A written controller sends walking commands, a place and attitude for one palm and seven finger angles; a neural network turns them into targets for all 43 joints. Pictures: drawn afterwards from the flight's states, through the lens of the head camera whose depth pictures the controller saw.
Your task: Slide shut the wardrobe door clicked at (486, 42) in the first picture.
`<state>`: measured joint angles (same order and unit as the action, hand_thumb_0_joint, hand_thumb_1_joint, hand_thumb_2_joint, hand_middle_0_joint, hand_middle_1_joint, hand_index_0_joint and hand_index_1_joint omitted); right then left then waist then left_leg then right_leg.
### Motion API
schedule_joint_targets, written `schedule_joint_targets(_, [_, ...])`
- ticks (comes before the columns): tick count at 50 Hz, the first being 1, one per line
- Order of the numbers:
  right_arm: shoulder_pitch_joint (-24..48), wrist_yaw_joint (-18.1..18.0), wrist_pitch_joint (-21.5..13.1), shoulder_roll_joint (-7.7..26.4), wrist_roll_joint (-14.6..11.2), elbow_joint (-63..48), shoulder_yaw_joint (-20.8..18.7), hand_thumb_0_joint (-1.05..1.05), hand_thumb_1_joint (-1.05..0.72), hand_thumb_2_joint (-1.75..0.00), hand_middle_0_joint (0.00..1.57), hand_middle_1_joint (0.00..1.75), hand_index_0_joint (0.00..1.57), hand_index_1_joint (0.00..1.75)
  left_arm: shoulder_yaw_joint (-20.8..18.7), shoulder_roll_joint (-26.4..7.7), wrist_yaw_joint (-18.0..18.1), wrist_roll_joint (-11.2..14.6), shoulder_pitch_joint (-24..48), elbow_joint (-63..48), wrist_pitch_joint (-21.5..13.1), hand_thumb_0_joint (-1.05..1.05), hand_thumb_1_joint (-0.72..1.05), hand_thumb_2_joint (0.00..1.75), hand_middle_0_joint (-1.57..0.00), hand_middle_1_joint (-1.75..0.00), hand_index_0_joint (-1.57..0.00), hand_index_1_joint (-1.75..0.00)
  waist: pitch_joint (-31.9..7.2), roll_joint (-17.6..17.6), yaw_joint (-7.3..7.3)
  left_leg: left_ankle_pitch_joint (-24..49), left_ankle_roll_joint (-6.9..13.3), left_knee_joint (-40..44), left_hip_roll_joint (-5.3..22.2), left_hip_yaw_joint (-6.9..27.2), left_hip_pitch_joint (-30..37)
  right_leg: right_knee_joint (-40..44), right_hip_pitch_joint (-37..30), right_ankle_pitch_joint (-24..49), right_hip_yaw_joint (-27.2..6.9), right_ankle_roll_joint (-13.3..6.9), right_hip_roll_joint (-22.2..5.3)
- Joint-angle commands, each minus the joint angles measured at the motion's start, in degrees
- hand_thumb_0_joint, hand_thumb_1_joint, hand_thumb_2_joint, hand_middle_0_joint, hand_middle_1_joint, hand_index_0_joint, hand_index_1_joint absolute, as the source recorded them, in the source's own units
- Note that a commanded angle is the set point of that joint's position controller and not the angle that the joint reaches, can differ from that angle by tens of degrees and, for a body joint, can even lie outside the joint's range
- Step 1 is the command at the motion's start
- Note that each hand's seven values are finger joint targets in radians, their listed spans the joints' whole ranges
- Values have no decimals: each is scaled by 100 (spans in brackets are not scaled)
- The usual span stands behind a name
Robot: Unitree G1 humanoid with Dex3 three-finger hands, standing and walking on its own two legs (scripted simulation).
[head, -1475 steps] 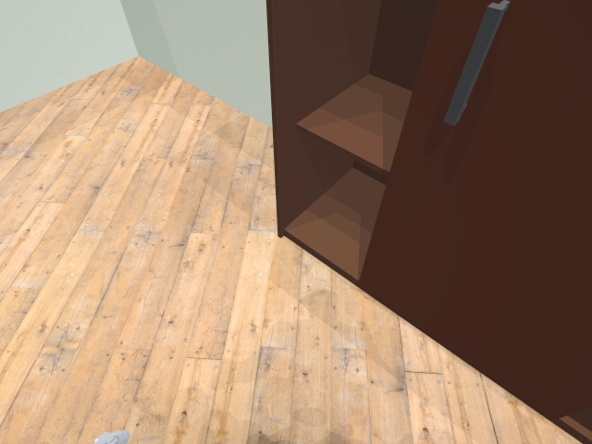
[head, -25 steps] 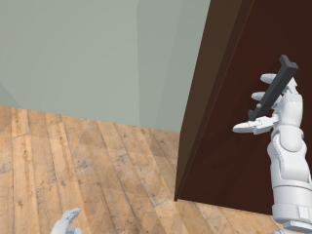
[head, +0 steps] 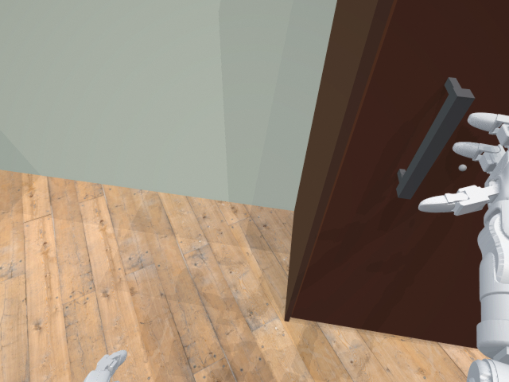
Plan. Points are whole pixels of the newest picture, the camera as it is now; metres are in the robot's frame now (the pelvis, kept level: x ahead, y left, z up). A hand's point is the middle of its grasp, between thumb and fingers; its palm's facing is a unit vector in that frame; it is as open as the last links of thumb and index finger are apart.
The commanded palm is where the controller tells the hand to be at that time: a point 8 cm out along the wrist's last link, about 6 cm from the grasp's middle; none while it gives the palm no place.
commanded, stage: slip the hand off the handle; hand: right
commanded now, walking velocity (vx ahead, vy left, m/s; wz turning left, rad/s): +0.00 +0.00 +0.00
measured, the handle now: (425, 143) +0.45 -0.22 +0.18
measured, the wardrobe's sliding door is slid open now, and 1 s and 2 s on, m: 0.00 0.00 0.00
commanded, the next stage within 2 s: draw the hand back to the body in 1.08 s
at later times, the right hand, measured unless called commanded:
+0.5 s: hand (488, 209) +0.32 -0.27 +0.17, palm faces +0.33 +0.93 -0.15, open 14.7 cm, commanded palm +0.28 -0.31 +0.17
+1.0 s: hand (501, 237) +0.28 -0.27 +0.17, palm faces +0.35 +0.93 -0.15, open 14.7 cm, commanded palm +0.24 -0.31 +0.17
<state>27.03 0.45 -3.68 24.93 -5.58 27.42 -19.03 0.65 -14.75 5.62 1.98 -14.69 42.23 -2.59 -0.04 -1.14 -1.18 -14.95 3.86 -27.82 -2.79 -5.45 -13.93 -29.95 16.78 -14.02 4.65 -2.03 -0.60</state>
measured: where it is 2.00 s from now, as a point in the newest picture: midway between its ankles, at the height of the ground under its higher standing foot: outside the picture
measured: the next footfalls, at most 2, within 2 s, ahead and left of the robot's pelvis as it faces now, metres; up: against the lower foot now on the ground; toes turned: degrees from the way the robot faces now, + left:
none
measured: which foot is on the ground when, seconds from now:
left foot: down 0.00-1.00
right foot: down 0.00-1.00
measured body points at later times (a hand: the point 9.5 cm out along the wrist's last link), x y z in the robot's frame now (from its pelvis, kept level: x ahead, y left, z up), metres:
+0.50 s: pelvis +0.01 -0.02 +0.00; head -0.01 -0.01 +0.45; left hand +0.15 +0.23 -0.09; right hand +0.30 -0.32 +0.18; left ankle +0.00 +0.07 -0.74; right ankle +0.02 -0.10 -0.74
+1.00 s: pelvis -0.01 +0.00 +0.00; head -0.03 +0.02 +0.45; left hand +0.18 +0.22 -0.08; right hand +0.25 -0.31 +0.18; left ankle +0.00 +0.07 -0.74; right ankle +0.02 -0.10 -0.74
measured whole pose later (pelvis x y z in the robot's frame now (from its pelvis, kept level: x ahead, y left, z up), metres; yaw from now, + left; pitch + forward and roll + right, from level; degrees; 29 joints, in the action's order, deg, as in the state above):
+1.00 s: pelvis -0.01 +0.00 +0.00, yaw -1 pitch -4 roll +0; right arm 3.6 2.9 1.3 20.8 -10.6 1.7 -19.1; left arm 3.5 -13.2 6.9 2.1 -9.4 40.9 -7.0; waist 0.9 -2.2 3.0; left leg -13.4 4.1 -23.9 -2.7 -6.2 -6.9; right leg -26.2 10.1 -12.2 3.6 -1.7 -0.1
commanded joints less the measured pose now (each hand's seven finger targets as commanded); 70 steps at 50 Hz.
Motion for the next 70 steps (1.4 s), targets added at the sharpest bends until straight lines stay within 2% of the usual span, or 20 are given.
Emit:
schedule_joint_targets(1, [2586,113,-439,1639,-54,-949,-358,0,55,-20,25,115,25,115,-275,-833,76,32,220,-637,-324,0,90,90,-20,-30,-20,-30,-1365,-83,-108,820,-325,460,323,830,126,267,-514,591,-538,-56,-44])
schedule_joint_targets(3, [2486,139,-474,1764,-73,-764,-498,0,55,-20,25,115,25,115,-274,-843,78,34,167,-624,-349,0,90,90,-20,-30,-20,-30,-1364,-116,-64,728,-307,442,279,753,35,283,-527,592,-572,-52,-46])
schedule_joint_targets(7, [1806,162,-514,1417,-152,-1202,-350,0,55,-20,25,115,25,115,-295,-815,16,48,205,-778,-425,0,90,90,-20,-30,-20,-30,-1632,-354,102,868,-249,332,268,738,129,256,-718,805,-607,-19,-69])
schedule_joint_targets(12, [850,76,-515,1307,-234,-2024,-492,0,55,-20,25,115,25,115,-315,-816,-40,52,298,-978,-492,0,90,90,-20,-30,-20,-30,-1774,-71,276,1239,-246,217,172,569,327,309,-900,1300,-635,-14,-104])
schedule_joint_targets(16, [434,-46,-471,1445,-291,-2603,-767,0,55,-20,25,115,25,115,-265,-781,-19,37,509,-1011,-522,0,90,90,-20,-30,-20,-30,-1448,-84,342,1264,-262,251,157,566,363,372,-812,1270,-580,-6,-111])
schedule_joint_targets(21, [11,-119,-406,839,-223,-3676,-239,0,55,-20,25,115,25,115,-222,-672,-26,-1,748,-1068,-650,0,90,90,-20,-30,-20,-30,-1410,-680,289,1330,-226,307,94,453,217,400,-1346,1818,-621,89,-155])
schedule_joint_targets(23, [-363,-73,-318,785,-247,-3918,-199,0,55,-20,25,115,25,115,-200,-675,-16,-7,792,-1078,-687,0,90,90,-20,-30,-20,-30,-1377,-704,324,1275,-222,350,73,400,232,462,-1418,1874,-664,133,-155])
schedule_joint_targets(27, [-436,68,1,501,-408,-3873,9,0,55,-20,25,115,25,115,-139,-671,80,60,946,-1037,-694,0,90,90,-20,-30,-20,-30,-850,-135,213,890,-255,554,85,340,127,655,-1233,1220,-691,113,-148])
schedule_joint_targets(31, [-526,104,234,525,-490,-3822,-79,0,55,-20,25,115,25,115,-58,-638,163,84,1129,-1028,-691,0,90,90,-20,-30,-20,-30,-632,94,254,520,-264,738,134,390,166,780,-1117,691,-665,62,-90])
schedule_joint_targets(38, [-889,40,20,638,-387,-4342,-185,0,55,-20,25,115,25,115,-6,-547,137,-6,1200,-1065,-758,0,90,90,-20,-30,-20,-30,-1009,-394,373,668,-222,767,129,426,442,789,-1357,892,-654,82,-34])
schedule_joint_targets(41, [-731,104,52,815,-441,-4025,-364,0,55,-20,25,115,25,115,14,-560,172,8,1219,-985,-722,0,90,90,-20,-30,-20,-30,-731,-149,309,551,-255,861,173,480,448,799,-1127,682,-593,50,-29])
schedule_joint_targets(45, [-496,183,121,780,-531,-3836,-337,0,55,-20,25,115,25,115,28,-545,219,32,1306,-961,-742,0,90,90,-20,-30,-20,-30,-576,-287,285,316,-256,955,238,574,412,782,-1058,443,-554,49,-22])
schedule_joint_targets(49, [-743,269,58,900,-533,-3909,-417,0,55,-20,25,115,25,115,6,-569,194,27,1268,-985,-792,0,90,90,-20,-30,-20,-30,-891,-458,350,697,-262,819,267,616,540,680,-1099,723,-532,31,8])
schedule_joint_targets(53, [-987,378,-25,1066,-683,-3625,-704,0,55,-20,25,115,25,115,-42,-630,180,46,1187,-955,-836,0,90,90,-20,-30,-20,-30,-850,140,371,894,-344,708,324,704,603,573,-816,701,-530,13,-11])
schedule_joint_targets(59, [-1238,396,-62,1255,-785,-3680,-1053,0,55,-20,25,115,25,115,-81,-621,145,61,1190,-955,-834,0,90,90,-20,-30,-20,-30,-998,-147,452,1295,-424,515,466,919,700,362,-601,706,-502,41,5])
schedule_joint_targets(60, [-1264,402,-75,1260,-789,-3716,-1075,0,55,-20,25,115,25,115,-94,-629,137,50,1181,-964,-837,0,90,90,-20,-30,-20,-30,-990,-14,437,1435,-470,472,509,996,734,281,-530,713,-499,48,-8])
schedule_joint_targets(61, [-1514,906,520,1292,-1380,-3200,-1110,0,55,-20,25,115,25,115,-88,-781,179,221,1233,-955,-825,0,90,90,-20,-30,-20,-30,-1268,-5,423,1532,-592,585,617,1209,1206,363,-547,571,-573,50,-43])
schedule_joint_targets(62, [-1064,1169,783,1398,-1469,-3829,-1055,0,55,-20,25,115,25,115,-51,-730,212,297,1370,-1102,-844,0,90,90,-20,-30,-20,-30,-1344,-75,455,1672,-670,601,627,1258,1268,345,-674,678,-571,29,-56])
schedule_joint_targets(65, [-1069,1532,1275,1491,-1613,-4059,-1159,0,55,-20,25,115,25,115,0,-721,273,307,1488,-1221,-899,0,90,90,-20,-30,-20,-30,-1246,-310,436,2075,-764,561,651,1309,1182,210,-737,916,-618,34,-81])
schedule_joint_targets(70, [-1649,1606,1368,1449,-1691,-4312,-1351,0,55,-20,25,115,25,115,-8,-719,195,288,1408,-1405,-940,0,90,90,-20,-30,-20,-30,-900,-189,479,1927,-698,551,527,1097,843,230,-812,1067,-679,50,-91])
